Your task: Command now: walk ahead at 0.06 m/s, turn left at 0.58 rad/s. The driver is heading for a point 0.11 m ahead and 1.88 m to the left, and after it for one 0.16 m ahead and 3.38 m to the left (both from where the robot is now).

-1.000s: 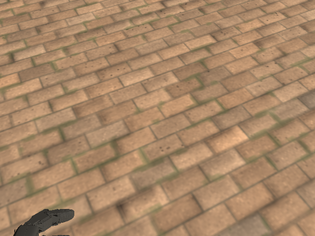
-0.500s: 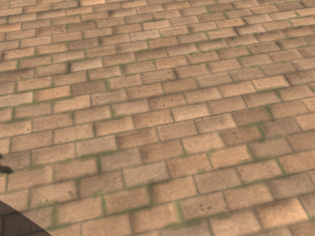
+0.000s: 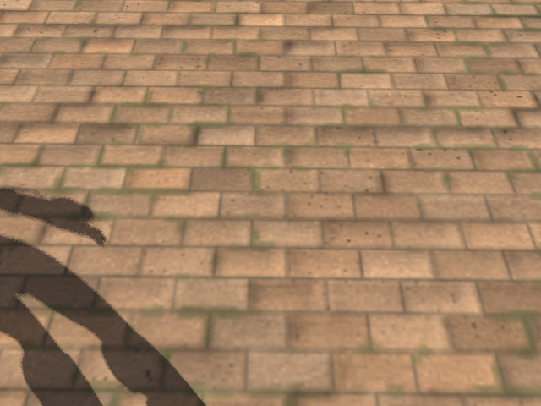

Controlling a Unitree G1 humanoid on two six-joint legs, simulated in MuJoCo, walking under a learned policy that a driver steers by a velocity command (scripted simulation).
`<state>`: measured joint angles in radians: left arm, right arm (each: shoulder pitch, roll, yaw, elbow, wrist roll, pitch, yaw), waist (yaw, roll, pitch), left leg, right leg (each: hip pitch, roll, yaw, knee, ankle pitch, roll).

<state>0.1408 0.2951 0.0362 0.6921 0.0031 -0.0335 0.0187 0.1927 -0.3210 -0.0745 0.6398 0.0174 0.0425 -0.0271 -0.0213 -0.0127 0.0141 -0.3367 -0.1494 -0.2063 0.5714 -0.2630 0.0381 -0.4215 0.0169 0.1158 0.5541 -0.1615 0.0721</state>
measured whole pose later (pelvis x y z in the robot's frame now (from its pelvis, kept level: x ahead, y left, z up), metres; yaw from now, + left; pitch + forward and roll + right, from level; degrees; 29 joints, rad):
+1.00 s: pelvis +0.02 +0.00 +0.01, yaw +36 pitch +1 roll +0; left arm 0.13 0.27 0.07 0.71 0.01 -0.01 0.02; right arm 0.18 -0.36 -0.10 0.61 0.02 0.06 -0.03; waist 0.00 0.05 0.04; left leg -0.50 -0.10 -0.14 1.08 -0.47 -0.06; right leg -0.24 0.01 0.01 0.47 -0.24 -0.02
